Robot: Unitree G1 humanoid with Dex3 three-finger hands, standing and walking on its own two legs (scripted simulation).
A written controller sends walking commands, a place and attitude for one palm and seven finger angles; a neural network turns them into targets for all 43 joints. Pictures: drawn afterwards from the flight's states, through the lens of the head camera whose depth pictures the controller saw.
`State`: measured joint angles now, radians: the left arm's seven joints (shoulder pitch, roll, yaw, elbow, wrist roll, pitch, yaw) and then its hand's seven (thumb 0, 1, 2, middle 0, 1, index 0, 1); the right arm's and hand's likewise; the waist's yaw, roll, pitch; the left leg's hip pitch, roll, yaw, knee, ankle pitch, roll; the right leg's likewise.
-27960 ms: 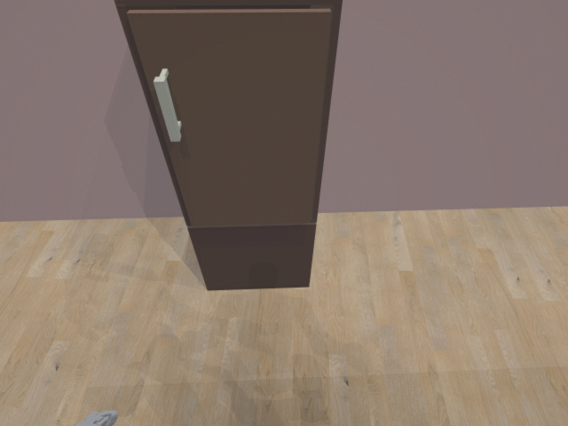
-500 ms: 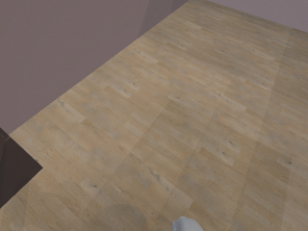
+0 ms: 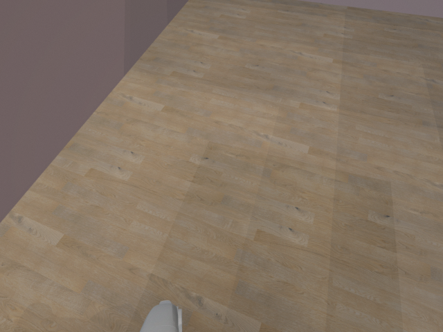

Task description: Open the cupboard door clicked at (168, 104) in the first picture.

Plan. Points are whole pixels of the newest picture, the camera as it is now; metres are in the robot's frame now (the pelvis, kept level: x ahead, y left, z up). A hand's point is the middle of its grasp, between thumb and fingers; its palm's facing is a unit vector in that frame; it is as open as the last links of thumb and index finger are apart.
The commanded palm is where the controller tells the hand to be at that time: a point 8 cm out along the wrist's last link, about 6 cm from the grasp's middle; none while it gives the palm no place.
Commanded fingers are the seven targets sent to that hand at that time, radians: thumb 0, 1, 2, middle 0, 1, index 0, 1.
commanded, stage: walk to a spot facing it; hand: left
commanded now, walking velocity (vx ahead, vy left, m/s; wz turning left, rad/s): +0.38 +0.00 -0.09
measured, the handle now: out of the picture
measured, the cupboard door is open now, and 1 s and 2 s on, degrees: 47 47 47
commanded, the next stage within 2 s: turn to face it in 0.72 s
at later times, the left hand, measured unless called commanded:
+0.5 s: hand (139, 255) +0.30 +0.21 -0.17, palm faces -0.02 -0.99 -0.16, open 7.4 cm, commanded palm none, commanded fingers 0.00 0.90 0.90 -0.20 -0.30 -0.20 -0.30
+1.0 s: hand (181, 178) +0.53 +0.14 -0.19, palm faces -0.04 -0.99 -0.16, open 7.2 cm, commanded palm none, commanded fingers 0.00 0.90 0.90 -0.20 -0.30 -0.20 -0.30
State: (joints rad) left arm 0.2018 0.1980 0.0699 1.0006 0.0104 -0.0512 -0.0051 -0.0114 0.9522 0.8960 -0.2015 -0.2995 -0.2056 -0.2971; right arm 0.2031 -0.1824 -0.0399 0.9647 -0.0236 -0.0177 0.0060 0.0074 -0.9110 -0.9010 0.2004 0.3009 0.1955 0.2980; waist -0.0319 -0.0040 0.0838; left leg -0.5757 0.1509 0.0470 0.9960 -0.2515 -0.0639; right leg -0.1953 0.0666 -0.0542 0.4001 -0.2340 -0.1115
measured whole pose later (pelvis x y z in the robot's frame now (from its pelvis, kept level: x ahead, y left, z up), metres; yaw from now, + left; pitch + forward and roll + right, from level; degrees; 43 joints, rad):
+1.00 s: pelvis +0.48 -0.04 -0.01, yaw -3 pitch +0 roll -1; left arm 0.24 0.18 0.05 1.07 0.02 -0.05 0.01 0.00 0.94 0.90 -0.20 -0.30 -0.20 -0.30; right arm 0.22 -0.16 -0.04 1.03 -0.01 -0.02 0.01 0.01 -0.94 -0.90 0.20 0.30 0.20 0.30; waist -0.02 -0.02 0.05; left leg -0.47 0.09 0.11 0.69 -0.22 -0.03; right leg -0.11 -0.03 -0.19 0.43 -0.32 -0.01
